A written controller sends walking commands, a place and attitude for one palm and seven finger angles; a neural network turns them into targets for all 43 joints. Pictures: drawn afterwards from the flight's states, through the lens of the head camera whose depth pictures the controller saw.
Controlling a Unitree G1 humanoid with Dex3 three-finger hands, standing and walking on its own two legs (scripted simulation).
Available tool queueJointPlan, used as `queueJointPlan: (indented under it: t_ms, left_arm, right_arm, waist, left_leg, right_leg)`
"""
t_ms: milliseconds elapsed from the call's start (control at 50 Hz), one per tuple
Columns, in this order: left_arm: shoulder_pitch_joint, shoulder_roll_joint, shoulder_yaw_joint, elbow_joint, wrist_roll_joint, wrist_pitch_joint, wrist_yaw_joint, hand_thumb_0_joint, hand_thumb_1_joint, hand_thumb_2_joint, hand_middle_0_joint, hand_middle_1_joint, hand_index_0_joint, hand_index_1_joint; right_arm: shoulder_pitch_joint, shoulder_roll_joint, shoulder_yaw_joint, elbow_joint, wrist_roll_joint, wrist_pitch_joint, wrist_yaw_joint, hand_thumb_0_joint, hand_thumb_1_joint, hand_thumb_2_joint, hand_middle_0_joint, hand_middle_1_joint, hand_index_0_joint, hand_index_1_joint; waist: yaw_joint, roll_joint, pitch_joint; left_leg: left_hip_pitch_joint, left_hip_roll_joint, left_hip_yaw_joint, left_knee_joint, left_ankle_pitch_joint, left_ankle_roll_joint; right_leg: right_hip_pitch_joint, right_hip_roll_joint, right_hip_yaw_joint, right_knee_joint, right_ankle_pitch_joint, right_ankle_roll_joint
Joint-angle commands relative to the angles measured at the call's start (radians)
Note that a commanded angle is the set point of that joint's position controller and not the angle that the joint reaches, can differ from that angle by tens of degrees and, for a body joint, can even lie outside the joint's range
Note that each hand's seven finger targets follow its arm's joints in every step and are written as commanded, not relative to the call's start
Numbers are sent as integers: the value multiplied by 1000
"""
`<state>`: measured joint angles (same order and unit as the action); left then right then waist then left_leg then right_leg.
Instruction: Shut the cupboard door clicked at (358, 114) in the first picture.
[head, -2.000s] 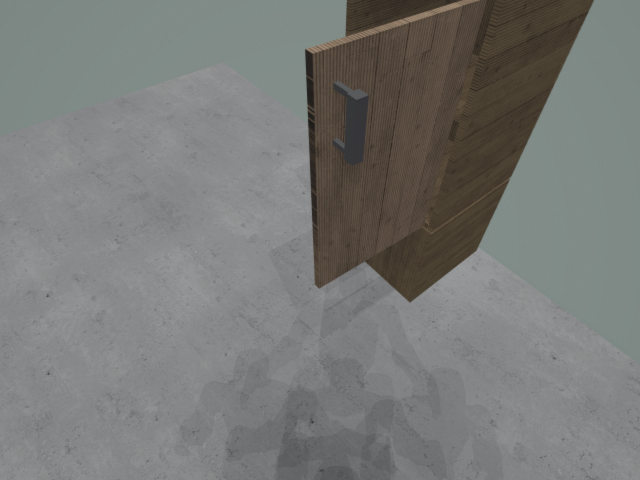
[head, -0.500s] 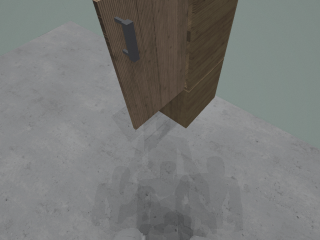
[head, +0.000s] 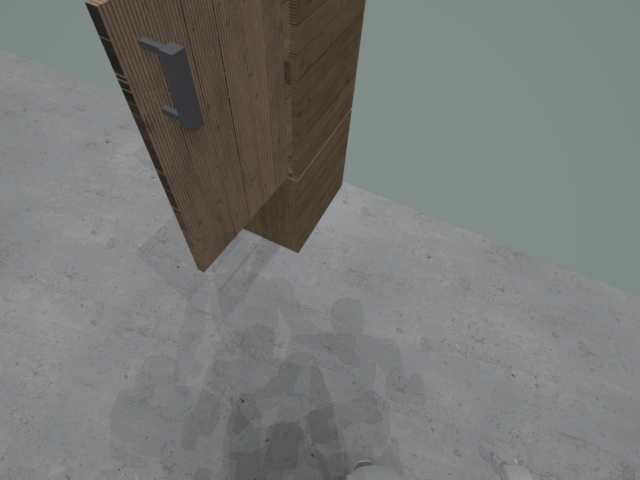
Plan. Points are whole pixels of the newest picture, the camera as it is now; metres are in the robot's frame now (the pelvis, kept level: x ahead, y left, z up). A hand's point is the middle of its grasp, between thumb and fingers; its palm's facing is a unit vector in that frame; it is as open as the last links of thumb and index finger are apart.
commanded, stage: walk around to get in front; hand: left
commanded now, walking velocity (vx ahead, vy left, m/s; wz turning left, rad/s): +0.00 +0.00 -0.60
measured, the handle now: (171, 85) +0.57 +0.27 +0.14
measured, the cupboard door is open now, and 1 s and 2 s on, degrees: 87 87 87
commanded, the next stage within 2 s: none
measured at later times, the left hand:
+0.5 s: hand (223, 444) +0.17 +0.16 -0.18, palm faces -0.35 -0.91 -0.22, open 7.4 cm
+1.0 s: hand (288, 403) +0.23 +0.07 -0.16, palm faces -0.60 -0.75 -0.27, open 7.4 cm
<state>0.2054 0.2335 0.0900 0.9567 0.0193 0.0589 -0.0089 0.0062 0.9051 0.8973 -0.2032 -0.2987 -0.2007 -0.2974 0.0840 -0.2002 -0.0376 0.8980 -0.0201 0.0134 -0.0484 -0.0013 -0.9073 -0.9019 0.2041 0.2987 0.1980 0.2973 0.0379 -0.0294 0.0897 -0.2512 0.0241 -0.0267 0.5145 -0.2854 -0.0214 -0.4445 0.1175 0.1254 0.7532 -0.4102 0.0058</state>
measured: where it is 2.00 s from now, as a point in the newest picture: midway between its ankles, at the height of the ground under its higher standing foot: outside the picture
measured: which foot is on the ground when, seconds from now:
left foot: down 0.00-0.24, up 0.26-0.50, down 0.52-0.82, up 0.84-1.00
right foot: up 0.00-0.24, down 0.26-0.52, up 0.54-0.80, down 0.82-1.00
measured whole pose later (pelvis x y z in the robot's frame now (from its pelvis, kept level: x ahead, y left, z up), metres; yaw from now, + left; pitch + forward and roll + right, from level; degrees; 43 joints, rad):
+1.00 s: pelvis +0.04 -0.04 +0.00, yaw -39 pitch +2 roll +1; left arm 0.16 0.22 0.06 0.91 0.02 0.02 0.00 0.00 0.91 0.90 -0.20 -0.30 -0.20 -0.30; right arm 0.16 -0.24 -0.06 0.91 -0.01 0.06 -0.02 0.00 -0.91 -0.90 0.20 0.30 0.20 0.30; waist -0.01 0.01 0.12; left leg -0.47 0.08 0.05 1.04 -0.46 -0.08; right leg -0.28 0.02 0.02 0.54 -0.30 -0.03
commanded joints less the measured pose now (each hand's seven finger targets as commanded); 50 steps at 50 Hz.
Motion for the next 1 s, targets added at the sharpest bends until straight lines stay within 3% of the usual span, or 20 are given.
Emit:
queueJointPlan:
  t_ms: [0,120,180,200,220,240,280,440,460,480,500,540,620,700,760,780,800,840,900,980]
  left_arm:
    - [-29,109,39,-108,9,-18,-22,0,900,900,-200,-300,-200,-300]
    - [-79,65,6,-142,1,-26,-36,0,900,900,-200,-300,-200,-300]
    - [-1,95,12,-118,-2,-37,-34,0,900,900,-200,-300,-200,-300]
    - [76,147,24,-95,0,-46,-27,0,900,900,-200,-300,-200,-300]
    - [141,272,51,-78,12,-58,-6,0,900,900,-200,-300,-200,-300]
    - [193,313,57,-54,-3,-56,12,0,900,900,-200,-300,-200,-300]
    - [61,255,47,-88,4,-39,25,0,900,900,-200,-300,-200,-300]
    - [-94,209,27,-131,5,-27,18,0,900,900,-200,-300,-200,-300]
    - [-103,173,18,-141,-4,-23,15,0,900,900,-200,-300,-200,-300]
    - [-67,106,4,-154,-13,-17,7,0,900,900,-200,-300,-200,-300]
    - [-76,98,1,-170,-12,-15,2,0,900,900,-200,-300,-200,-300]
    - [-106,117,13,-167,3,-20,-15,0,900,900,-200,-300,-200,-300]
    - [-113,65,1,-152,-2,-10,-32,0,900,900,-200,-300,-200,-300]
    - [-126,55,-7,-157,-4,-20,-35,0,900,900,-200,-300,-200,-300]
    - [-38,84,1,-131,-2,-34,-28,0,900,900,-200,-300,-200,-300]
    - [30,161,17,-110,6,-45,-16,0,900,900,-200,-300,-200,-300]
    - [100,274,45,-86,14,-54,4,0,900,900,-200,-300,-200,-300]
    - [79,270,38,-87,-4,-44,18,0,900,900,-200,-300,-200,-300]
    - [-36,179,22,-120,-1,-46,32,0,900,900,-200,-300,-200,-300]
    - [-8,187,27,-111,6,-51,34,0,900,900,-200,-300,-200,-300]
  right_arm:
    - [20,-199,-42,-81,-19,-19,-12,0,-900,-900,200,300,200,300]
    - [160,-219,-57,-46,-19,-14,-5,0,-900,-900,200,300,200,300]
    - [143,-238,-63,-52,-8,-8,9,0,-900,-900,200,300,200,300]
    - [123,-221,-64,-66,2,-6,13,0,-900,-900,200,300,200,300]
    - [98,-127,-45,-114,15,-4,20,0,-900,-900,200,300,200,300]
    - [37,-140,-36,-133,17,6,13,0,-900,-900,200,300,200,300]
    - [37,-126,-41,-130,16,11,20,0,-900,-900,200,300,200,300]
    - [209,-106,-31,-33,14,1,22,0,-900,-900,200,300,200,300]
    - [248,-146,-37,-21,12,-9,14,0,-900,-900,200,300,200,300]
    - [259,-240,-55,-29,-3,-21,11,0,-900,-900,200,300,200,300]
    - [269,-307,-65,-42,-13,-25,3,0,-900,-900,200,300,200,300]
    - [199,-257,-49,-68,-22,-32,2,0,-900,-900,200,300,200,300]
    - [181,-209,-37,-61,-23,-25,-1,0,-900,-900,200,300,200,300]
    - [226,-235,-52,-39,-19,-18,8,0,-900,-900,200,300,200,300]
    - [206,-235,-59,-44,-7,-10,18,0,-900,-900,200,300,200,300]
    - [191,-198,-57,-62,5,-6,25,0,-900,-900,200,300,200,300]
    - [109,-108,-35,-118,11,-6,29,0,-900,-900,200,300,200,300]
    - [103,-132,-32,-113,18,14,24,0,-900,-900,200,300,200,300]
    - [86,-127,-41,-77,9,20,28,0,-900,-900,200,300,200,300]
    - [83,-98,-38,-71,15,16,27,0,-900,-900,200,300,200,300]
  waist:
    - [-6,200,-63]
    - [-66,254,-122]
    - [-24,223,-141]
    - [18,126,-175]
    - [46,-241,-202]
    - [87,-283,-204]
    - [24,-174,-94]
    - [-88,-106,-138]
    - [-107,-25,-144]
    - [-97,270,-161]
    - [-102,389,-156]
    - [-66,163,-98]
    - [-52,252,-92]
    - [-77,265,-138]
    - [-31,193,-154]
    - [-1,23,-186]
    - [45,-299,-154]
    - [30,-223,-102]
    - [-26,-175,-93]
    - [-25,-105,-158]
  left_leg:
    - [30,335,-176,-217,327,194]
    - [194,266,44,-57,627,117]
    - [118,252,90,61,567,66]
    - [-8,217,132,210,433,19]
    - [-290,60,215,474,-92,-48]
    - [-335,40,67,626,-404,-45]
    - [-338,83,19,641,-315,-32]
    - [45,-6,102,80,7,-41]
    - [159,44,51,-64,39,-26]
    - [221,281,-241,-215,-4,55]
    - [185,474,-420,-280,80,157]
    - [71,426,-300,-245,259,204]
    - [105,299,19,-137,506,126]
    - [145,320,68,-99,465,116]
    - [73,295,133,46,385,47]
    - [-73,231,185,206,241,-7]
    - [-342,70,234,440,-311,-62]
    - [-360,95,44,628,-325,-46]
    - [-329,80,40,615,-166,-61]
    - [-226,38,60,404,-155,-64]
  right_leg:
    - [-124,-107,-77,404,-67,53]
    - [10,-95,-219,27,-28,33]
    - [212,-86,-236,-209,166,5]
    - [391,-150,-152,-303,393,-27]
    - [565,-435,265,-385,735,-139]
    - [506,-531,354,-375,888,-249]
    - [336,-453,269,-397,487,-250]
    - [114,-268,170,-296,365,-123]
    - [21,-220,133,-227,276,-77]
    - [-117,-84,16,-18,10,-14]
    - [-156,-54,-95,233,-244,22]
    - [-128,-126,-75,414,-143,27]
    - [-64,-147,-162,276,-92,44]
    - [48,-124,-224,36,-66,26]
    - [260,-115,-233,-275,182,-1]
    - [425,-235,-70,-368,381,-48]
    - [514,-495,284,-411,740,-161]
    - [352,-503,252,-425,544,-252]
    - [322,-349,130,-372,661,-184]
    - [353,-337,149,-338,702,-192]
